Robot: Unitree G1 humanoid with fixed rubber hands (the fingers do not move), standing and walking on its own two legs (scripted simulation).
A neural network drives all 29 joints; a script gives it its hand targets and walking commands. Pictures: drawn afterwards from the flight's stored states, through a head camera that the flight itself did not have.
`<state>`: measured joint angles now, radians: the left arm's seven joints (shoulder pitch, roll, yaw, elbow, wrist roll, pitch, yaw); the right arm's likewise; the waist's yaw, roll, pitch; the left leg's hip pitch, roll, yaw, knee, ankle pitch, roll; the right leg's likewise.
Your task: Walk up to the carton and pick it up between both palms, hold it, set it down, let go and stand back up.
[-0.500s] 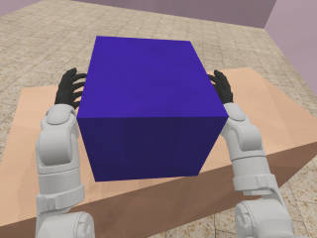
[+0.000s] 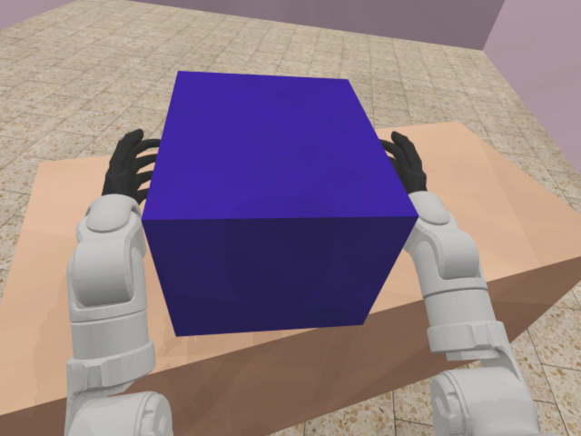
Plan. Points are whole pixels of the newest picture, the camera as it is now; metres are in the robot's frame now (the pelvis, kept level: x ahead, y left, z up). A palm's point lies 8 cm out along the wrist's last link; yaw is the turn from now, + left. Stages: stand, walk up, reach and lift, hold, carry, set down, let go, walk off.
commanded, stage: hold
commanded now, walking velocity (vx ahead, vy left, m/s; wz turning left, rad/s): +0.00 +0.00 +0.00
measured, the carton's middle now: (269, 196) +0.40 +0.01 +0.14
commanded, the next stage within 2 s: set down in 0.72 s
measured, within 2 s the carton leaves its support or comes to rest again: neither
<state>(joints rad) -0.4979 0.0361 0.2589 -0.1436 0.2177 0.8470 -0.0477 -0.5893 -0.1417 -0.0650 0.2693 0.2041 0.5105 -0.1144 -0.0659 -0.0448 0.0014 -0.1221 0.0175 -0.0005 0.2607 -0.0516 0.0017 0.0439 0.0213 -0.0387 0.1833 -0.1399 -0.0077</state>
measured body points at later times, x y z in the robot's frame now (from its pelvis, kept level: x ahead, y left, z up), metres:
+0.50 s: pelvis +0.00 +0.00 +0.00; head -0.04 +0.03 +0.45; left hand +0.36 +0.19 +0.20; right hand +0.37 -0.17 +0.20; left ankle +0.06 +0.11 -0.75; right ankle -0.02 -0.11 -0.75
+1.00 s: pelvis +0.00 +0.00 +0.00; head -0.03 +0.02 +0.45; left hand +0.35 +0.21 +0.19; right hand +0.38 -0.15 +0.17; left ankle +0.06 +0.11 -0.75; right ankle -0.02 -0.11 -0.75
